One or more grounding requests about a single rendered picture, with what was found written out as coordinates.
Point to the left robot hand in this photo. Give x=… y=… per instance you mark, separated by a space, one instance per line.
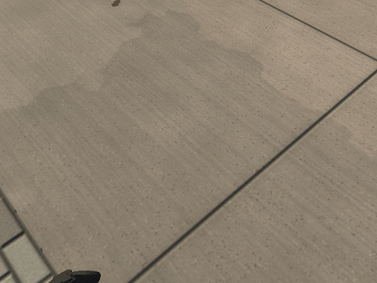
x=77 y=277

